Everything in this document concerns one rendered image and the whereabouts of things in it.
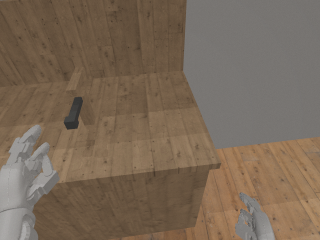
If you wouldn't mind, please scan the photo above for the right robot hand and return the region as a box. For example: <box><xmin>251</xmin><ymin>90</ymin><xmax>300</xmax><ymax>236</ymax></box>
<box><xmin>235</xmin><ymin>192</ymin><xmax>275</xmax><ymax>240</ymax></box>

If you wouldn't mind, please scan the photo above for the robot left forearm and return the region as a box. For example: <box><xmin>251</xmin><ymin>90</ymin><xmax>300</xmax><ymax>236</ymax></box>
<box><xmin>0</xmin><ymin>207</ymin><xmax>39</xmax><ymax>240</ymax></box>

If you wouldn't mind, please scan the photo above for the counter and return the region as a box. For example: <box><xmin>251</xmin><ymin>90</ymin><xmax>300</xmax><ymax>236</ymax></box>
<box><xmin>0</xmin><ymin>0</ymin><xmax>221</xmax><ymax>240</ymax></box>

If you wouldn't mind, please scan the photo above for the left robot hand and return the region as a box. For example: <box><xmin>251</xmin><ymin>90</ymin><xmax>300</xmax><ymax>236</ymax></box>
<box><xmin>0</xmin><ymin>124</ymin><xmax>60</xmax><ymax>213</ymax></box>

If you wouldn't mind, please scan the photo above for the tap lever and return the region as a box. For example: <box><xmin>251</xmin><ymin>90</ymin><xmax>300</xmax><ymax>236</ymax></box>
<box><xmin>63</xmin><ymin>97</ymin><xmax>83</xmax><ymax>130</ymax></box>

